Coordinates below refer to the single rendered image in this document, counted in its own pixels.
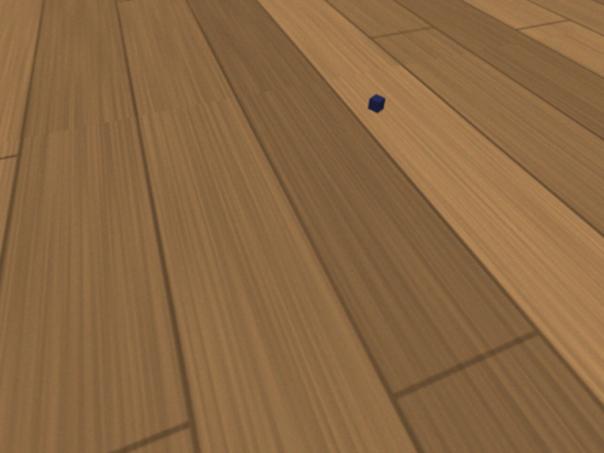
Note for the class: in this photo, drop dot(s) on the cube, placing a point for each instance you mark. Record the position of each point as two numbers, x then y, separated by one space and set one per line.
376 103

